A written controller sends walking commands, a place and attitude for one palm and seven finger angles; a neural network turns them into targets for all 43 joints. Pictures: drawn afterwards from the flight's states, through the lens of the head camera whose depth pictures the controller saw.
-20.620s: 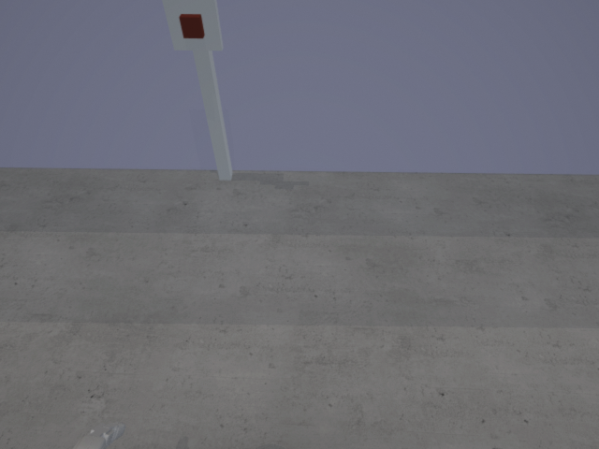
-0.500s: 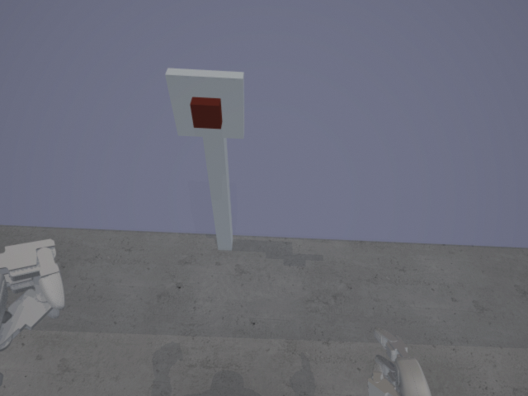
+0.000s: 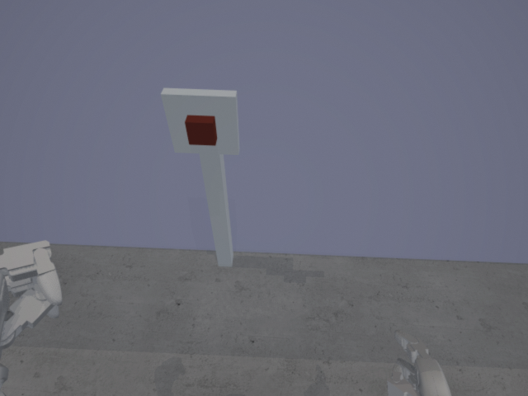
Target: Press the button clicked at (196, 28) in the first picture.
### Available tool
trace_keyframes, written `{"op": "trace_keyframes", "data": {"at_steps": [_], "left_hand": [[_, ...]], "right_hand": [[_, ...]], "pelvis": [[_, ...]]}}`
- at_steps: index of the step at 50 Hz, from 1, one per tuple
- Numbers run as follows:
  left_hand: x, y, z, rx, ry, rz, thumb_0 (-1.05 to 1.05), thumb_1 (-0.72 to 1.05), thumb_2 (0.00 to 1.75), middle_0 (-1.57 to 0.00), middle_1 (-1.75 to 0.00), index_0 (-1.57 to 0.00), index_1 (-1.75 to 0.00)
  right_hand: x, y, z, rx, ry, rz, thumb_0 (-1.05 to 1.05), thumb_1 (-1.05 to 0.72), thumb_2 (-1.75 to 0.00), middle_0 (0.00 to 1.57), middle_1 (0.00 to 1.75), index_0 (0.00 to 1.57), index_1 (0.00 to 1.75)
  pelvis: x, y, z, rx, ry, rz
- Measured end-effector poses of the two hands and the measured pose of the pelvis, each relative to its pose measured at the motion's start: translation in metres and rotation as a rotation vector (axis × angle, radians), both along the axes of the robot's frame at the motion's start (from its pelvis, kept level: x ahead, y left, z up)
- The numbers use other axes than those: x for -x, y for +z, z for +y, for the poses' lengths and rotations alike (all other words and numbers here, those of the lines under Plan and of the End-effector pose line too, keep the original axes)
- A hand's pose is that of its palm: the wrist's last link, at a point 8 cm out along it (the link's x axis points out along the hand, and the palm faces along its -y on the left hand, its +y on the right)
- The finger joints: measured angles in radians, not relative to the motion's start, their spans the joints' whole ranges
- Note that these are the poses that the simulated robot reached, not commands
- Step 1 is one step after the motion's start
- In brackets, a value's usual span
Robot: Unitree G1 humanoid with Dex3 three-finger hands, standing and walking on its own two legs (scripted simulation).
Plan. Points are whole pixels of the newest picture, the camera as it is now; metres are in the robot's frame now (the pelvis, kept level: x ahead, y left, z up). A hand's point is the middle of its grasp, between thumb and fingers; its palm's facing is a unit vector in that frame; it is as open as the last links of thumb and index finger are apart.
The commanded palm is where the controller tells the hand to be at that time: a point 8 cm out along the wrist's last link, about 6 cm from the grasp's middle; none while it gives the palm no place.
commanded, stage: let the arm hang, fingers relaxed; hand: left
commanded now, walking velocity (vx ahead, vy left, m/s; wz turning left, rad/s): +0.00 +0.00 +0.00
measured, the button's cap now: (201, 129) +0.72 +0.20 -0.01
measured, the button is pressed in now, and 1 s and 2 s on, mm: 0 0 0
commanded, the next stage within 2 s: stand and wait in 1.18 s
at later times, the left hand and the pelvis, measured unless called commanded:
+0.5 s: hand out of the picture -0.03 +0.20 -0.19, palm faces +0.07 -0.98 -0.20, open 4.0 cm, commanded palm none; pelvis -0.02 +0.01 -0.01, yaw +3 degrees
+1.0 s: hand out of the picture -0.05 +0.17 -0.18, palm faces +0.06 -0.98 -0.16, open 7.3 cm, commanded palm none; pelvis -0.02 +0.01 +0.00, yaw +1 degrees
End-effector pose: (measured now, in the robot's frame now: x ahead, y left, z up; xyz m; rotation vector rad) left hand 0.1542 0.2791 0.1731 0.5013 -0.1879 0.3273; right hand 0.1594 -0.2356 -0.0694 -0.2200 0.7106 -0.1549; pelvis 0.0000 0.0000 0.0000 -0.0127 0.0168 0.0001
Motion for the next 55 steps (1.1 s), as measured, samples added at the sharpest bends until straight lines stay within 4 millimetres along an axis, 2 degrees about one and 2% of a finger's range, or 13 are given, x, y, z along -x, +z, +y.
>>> {"op": "trace_keyframes", "data": {"at_steps": [4, 5, 8, 11, 15, 19, 22, 26, 30, 33, 37, 42, 55], "left_hand": [[0.001, 0.000, 0.000, -0.011, -0.002, 0.020, 0.02, 0.89, 0.90, -1.30, -1.50, -1.31, -1.50], [-0.001, -0.008, 0.001, -0.012, -0.012, 0.041, 0.01, 0.89, 0.90, -1.30, -1.50, -1.31, -1.50], [-0.013, -0.080, 0.013, 0.052, 0.010, 0.328, 0.00, 0.89, 0.90, -1.29, -1.49, -1.29, -1.49], [0.001, -0.172, 0.016, 0.173, 0.074, 0.688, 0.00, 0.90, 0.90, -1.25, -1.45, -1.25, -1.45], [0.051, -0.267, -0.009, 0.346, 0.113, 1.046, 0.01, 0.90, 0.90, -1.15, -1.35, -1.15, -1.35], [0.112, -0.319, -0.039, 0.472, 0.153, 1.297, 0.01, 0.90, 0.90, -1.01, -1.23, -1.02, -1.22], [0.154, -0.330, -0.035, 0.541, 0.243, 1.391, 0.01, 0.90, 0.90, -0.90, -1.13, -0.91, -1.12], [0.202, -0.325, -0.029, 0.558, 0.305, 1.516, 0.01, 0.90, 0.90, -0.77, -0.97, -0.77, -0.96], [0.236, -0.313, -0.023, 0.548, 0.363, 1.596, 0.01, 0.90, 0.90, -0.63, -0.81, -0.63, -0.80], [0.249, -0.305, -0.020, 0.532, 0.393, 1.624, 0.01, 0.90, 0.90, -0.53, -0.68, -0.53, -0.68], [0.252, -0.302, -0.020, 0.519, 0.403, 1.625, 0.01, 0.90, 0.90, -0.39, -0.53, -0.39, -0.52], [0.239, -0.307, -0.031, 0.529, 0.368, 1.600, 0.01, 0.91, 0.90, -0.28, -0.39, -0.28, -0.39], [0.197, -0.322, -0.078, 0.602, 0.244, 1.548, 0.00, 0.90, 0.90, -0.20, -0.31, -0.20, -0.30]], "right_hand": [[0.003, -0.004, 0.002, -0.013, -0.002, 0.018, 0.01, -0.90, -0.90, 0.20, 0.30, 0.20, 0.30], [0.004, -0.007, 0.002, -0.027, 0.012, 0.017, 0.01, -0.90, -0.90, 0.20, 0.30, 0.20, 0.30], [0.009, -0.030, -0.002, -0.038, 0.068, 0.082, 0.00, -0.90, -0.90, 0.20, 0.30, 0.20, 0.30], [0.025, -0.048, -0.009, -0.030, 0.049, 0.163, 0.00, -0.90, -0.90, 0.20, 0.30, 0.20, 0.30], [0.063, -0.056, -0.015, 0.009, 0.003, 0.296, 0.00, -0.90, -0.90, 0.20, 0.30, 0.20, 0.30], [0.109, -0.056, -0.015, 0.048, -0.029, 0.459, 0.00, -0.90, -0.90, 0.20, 0.30, 0.20, 0.30], [0.140, -0.056, -0.010, 0.054, -0.035, 0.579, 0.00, -0.90, -0.90, 0.20, 0.30, 0.20, 0.30], [0.167, -0.062, 0.001, 0.027, -0.044, 0.676, 0.00, -0.90, -0.90, 0.20, 0.30, 0.20, 0.30], [0.177, -0.072, 0.016, -0.025, -0.049, 0.696, 0.00, -0.90, -0.90, 0.20, 0.30, 0.20, 0.30], [0.176, -0.079, 0.026, -0.063, -0.049, 0.685, 0.00, -0.90, -0.90, 0.20, 0.30, 0.20, 0.30], [0.174, -0.084, 0.034, -0.092, -0.050, 0.668, 0.00, -0.91, -0.90, 0.20, 0.30, 0.20, 0.30], [0.177, -0.084, 0.034, -0.100, -0.065, 0.667, 0.01, -0.92, -0.90, 0.20, 0.30, 0.20, 0.30], [0.199, -0.078, 0.033, -0.105, -0.106, 0.727, 0.00, -0.91, -0.90, 0.20, 0.30, 0.20, 0.30]], "pelvis": [[0.000, 0.000, 0.000, -0.001, -0.004, 0.002], [0.001, 0.000, 0.000, 0.000, 0.000, 0.007], [0.007, -0.006, 0.006, 0.005, 0.012, 0.007], [0.012, -0.012, 0.009, 0.003, 0.018, -0.004], [0.014, -0.016, 0.008, -0.006, 0.025, -0.029], [0.017, -0.013, 0.006, -0.005, 0.032, -0.042], [0.020, -0.009, 0.005, 0.003, 0.042, -0.040], [0.022, -0.004, 0.009, 0.009, 0.045, -0.037], [0.024, -0.001, 0.015, 0.006, 0.041, -0.042], [0.024, 0.000, 0.018, 0.002, 0.035, -0.047], [0.024, 0.001, 0.019, -0.003, 0.029, -0.053], [0.023, 0.001, 0.017, -0.010, 0.022, -0.055], [0.015, 0.001, 0.008, -0.015, 0.019, -0.051]]}}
